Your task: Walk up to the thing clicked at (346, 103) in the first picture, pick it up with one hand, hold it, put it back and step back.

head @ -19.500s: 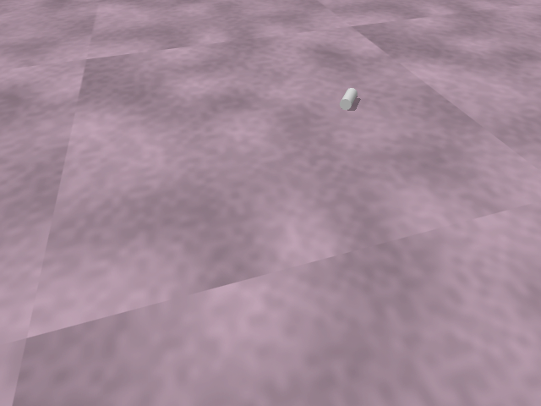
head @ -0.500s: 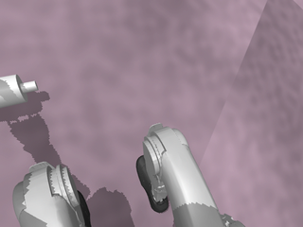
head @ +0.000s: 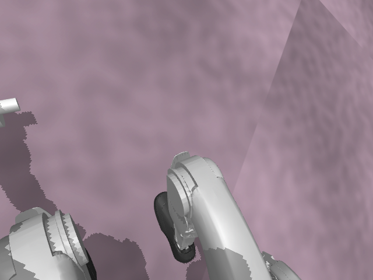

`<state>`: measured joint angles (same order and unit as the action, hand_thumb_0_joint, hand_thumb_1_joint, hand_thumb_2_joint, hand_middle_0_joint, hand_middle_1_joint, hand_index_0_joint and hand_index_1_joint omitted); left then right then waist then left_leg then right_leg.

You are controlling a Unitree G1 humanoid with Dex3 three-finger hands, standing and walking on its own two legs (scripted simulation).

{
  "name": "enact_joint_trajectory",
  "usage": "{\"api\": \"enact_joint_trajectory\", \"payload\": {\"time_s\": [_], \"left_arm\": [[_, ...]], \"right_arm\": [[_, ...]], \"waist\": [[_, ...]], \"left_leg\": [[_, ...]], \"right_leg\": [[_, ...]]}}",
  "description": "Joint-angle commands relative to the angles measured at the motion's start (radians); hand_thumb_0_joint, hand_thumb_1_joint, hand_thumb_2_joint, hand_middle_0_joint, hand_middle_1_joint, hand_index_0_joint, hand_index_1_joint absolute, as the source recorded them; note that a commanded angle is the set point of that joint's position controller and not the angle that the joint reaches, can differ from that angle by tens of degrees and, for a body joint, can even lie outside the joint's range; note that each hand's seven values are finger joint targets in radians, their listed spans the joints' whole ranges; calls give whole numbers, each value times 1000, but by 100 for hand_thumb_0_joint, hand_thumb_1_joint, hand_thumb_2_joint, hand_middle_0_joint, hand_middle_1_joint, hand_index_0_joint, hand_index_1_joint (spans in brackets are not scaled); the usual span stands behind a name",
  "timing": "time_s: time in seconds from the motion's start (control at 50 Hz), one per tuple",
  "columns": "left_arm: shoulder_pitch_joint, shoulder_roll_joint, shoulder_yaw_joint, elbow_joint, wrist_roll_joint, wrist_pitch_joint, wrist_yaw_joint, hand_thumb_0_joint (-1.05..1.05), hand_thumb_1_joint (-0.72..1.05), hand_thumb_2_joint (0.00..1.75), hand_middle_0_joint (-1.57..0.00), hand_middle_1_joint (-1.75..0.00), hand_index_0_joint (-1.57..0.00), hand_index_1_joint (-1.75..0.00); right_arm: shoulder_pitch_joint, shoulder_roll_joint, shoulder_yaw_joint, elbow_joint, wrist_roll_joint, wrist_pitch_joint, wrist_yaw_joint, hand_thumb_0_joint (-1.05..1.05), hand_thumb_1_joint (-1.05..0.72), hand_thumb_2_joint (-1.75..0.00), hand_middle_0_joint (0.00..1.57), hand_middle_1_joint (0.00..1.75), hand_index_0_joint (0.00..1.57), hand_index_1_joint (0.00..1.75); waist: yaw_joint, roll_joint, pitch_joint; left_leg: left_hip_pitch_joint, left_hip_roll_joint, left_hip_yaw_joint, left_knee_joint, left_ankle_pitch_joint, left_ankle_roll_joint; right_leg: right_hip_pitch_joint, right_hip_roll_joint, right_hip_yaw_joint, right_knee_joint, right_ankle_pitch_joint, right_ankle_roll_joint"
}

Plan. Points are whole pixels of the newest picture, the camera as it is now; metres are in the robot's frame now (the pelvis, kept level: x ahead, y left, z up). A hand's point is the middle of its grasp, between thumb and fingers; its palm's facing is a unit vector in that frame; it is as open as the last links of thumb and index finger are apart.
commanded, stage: rest palm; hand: left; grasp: from above
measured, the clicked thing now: out of the picture +0.52 +0.30 -0.28
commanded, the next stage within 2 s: close in 1.20 s
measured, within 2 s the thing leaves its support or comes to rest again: neither
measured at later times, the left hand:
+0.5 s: hand out of the picture +0.50 +0.31 -0.24, palm faces -0.46 -0.10 -0.88, open 14.2 cm
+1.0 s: hand out of the picture +0.50 +0.31 -0.25, palm faces -0.46 -0.10 -0.88, open 13.9 cm
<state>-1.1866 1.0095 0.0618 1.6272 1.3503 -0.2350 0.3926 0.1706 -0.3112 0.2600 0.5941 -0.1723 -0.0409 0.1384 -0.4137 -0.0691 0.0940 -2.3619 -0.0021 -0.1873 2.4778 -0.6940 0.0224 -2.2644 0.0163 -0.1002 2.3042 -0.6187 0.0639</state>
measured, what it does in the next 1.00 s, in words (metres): stands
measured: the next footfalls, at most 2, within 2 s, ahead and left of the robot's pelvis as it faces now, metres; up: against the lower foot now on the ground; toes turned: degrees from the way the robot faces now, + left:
none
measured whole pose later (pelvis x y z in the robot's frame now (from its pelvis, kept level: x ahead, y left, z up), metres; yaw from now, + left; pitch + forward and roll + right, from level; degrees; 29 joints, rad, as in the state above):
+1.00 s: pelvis +0.00 +0.00 -0.01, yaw -3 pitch +29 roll -16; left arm -1.15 1.11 0.09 1.66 1.33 -0.24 0.48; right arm 0.15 -0.35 0.34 0.57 -0.21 -0.13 0.17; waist -0.44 -0.13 0.19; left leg -2.36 0.01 -0.25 2.53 -0.72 0.02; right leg -2.25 0.04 -0.15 2.32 -0.61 0.07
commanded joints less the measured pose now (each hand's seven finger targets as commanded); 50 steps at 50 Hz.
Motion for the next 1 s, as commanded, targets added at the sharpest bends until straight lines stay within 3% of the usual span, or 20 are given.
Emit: {"api": "enact_joint_trajectory", "payload": {"time_s": [0.0, 0.08, 0.14, 0.3, 0.32, 0.4, 0.5, 0.62, 0.7, 0.74, 0.78, 0.88, 0.94, 0.98], "left_arm": [[-298, 268, 53, -143, -10, 3, 44, 0, -58, 104, -7, -97, -5, -100], [-281, 275, 51, -159, -20, 0, 38, 0, -58, 104, -7, -97, -5, -99], [-268, 302, 57, -191, -22, -5, 37, 0, -58, 105, -7, -97, -5, -99], [-236, 316, 71, -185, -20, -20, 49, 0, -57, 107, -8, -95, -5, -98], [-226, 330, 87, -165, -22, -24, 56, 0, -57, 109, -8, -96, -5, -100], [-224, 308, 66, -151, -13, -26, 62, 0, -57, 108, -8, -96, -5, -99], [-236, 321, 61, -143, -7, -25, 82, 0, -54, 108, -10, -98, -7, -101], [-236, 311, 47, -113, -15, -18, 105, 0, -54, 108, -9, -100, -6, -102], [-237, 289, 24, -96, -25, -11, 108, 0, -54, 107, -9, -101, -6, -103], [-227, 290, 28, -84, -32, -10, 111, 0, -54, 107, -9, -100, -7, -102], [-244, 316, 38, -113, -29, -16, 119, 0, -54, 108, -9, -101, -7, -103], [-223, 311, 26, -87, -37, -13, 123, 0, -54, 107, -9, -101, -6, -103], [-206, 319, 42, -72, -32, -11, 129, 0, -53, 108, -9, -102, -7, -104], [-224, 333, 45, -108, -30, -15, 136, 0, -52, 108, -9, -102, -7, -104]], "right_arm": [[225, -328, -94, 3, -12, -15, -19, 0, -90, -90, 20, 30, 20, 30], [237, -333, -86, -4, -17, -26, -15, 0, -90, -90, 20, 30, 20, 30], [234, -340, -82, -6, -18, -26, -15, 0, -90, -90, 20, 30, 20, 30], [244, -359, -72, -3, -32, -24, -12, 0, -90, -90, 20, 30, 20, 30], [235, -363, -68, -7, -33, -24, -13, 0, -90, -90, 20, 30, 20, 30], [228, -367, -66, -13, -39, -33, -8, 0, -90, -90, 20, 30, 20, 30], [218, -371, -58, -14, -43, -42, -6, 0, -90, -90, 20, 30, 20, 30], [196, -363, -50, -10, -43, -51, 0, 0, -90, -90, 20, 30, 20, 30], [193, -365, -48, -1, -41, -64, 4, 0, -90, -90, 20, 30, 20, 30], [187, -369, -39, -4, -40, -69, 4, 0, -90, -90, 20, 30, 20, 30], [191, -374, -42, 4, -40, -71, 4, 0, -90, -90, 20, 30, 20, 30], [173, -372, -35, -6, -41, -80, 8, 0, -90, -91, 20, 30, 20, 30], [175, -377, -29, -10, -44, -86, 13, 0, -90, -91, 20, 30, 20, 30], [184, -374, -26, -7, -44, -86, 13, 0, -90, -91, 20, 30, 20, 30]], "waist": [[-42, 470, -626], [-50, 501, -643], [-36, 538, -679], [-53, 536, -617], [-52, 518, -593], [-65, 517, -574], [-75, 512, -558], [-70, 517, -573], [-86, 519, -553], [-87, 482, -526], [-82, 518, -555], [-78, 503, -562], [-75, 510, -536], [-80, 519, -569]], "left_leg": [[519, 10, 77, -247, 208, -3], [542, 18, 67, -252, 201, -8], [575, 21, 63, -242, 258, -16], [572, 26, 55, -221, 294, -20], [552, 26, 46, -219, 280, -22], [564, 29, 47, -211, 279, -20], [543, 29, 45, -210, 252, -17], [555, 35, 27, -225, 238, -21], [534, 34, 38, -220, 233, -13], [510, 32, 36, -210, 220, -11], [540, 37, 28, -222, 228, -18], [524, 38, 31, -220, 221, -14], [529, 40, 16, -219, 229, -23], [538, 42, 21, -216, 252, -19]], "right_leg": [[333, 32, -113, -181, 193, -95], [349, 37, -123, -172, 191, -91], [370, 38, -128, -166, 229, -95], [368, 43, -143, -166, 252, -96], [350, 40, -149, -165, 238, -100], [341, 43, -149, -161, 240, -97], [353, 45, -154, -169, 230, -92], [347, 49, -166, -157, 228, -90], [363, 54, -158, -159, 238, -83], [346, 50, -159, -163, 225, -85], [360, 51, -161, -162, 231, -86], [384, 56, -161, -164, 232, -83], [346, 51, -170, -152, 223, -88], [389, 54, -167, -158, 253, -83]]}}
